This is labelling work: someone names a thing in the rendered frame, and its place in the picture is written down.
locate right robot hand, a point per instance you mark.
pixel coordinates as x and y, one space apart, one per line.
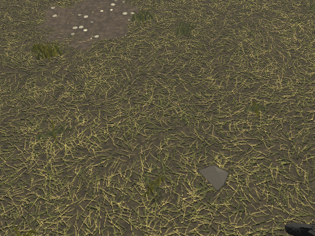
300 229

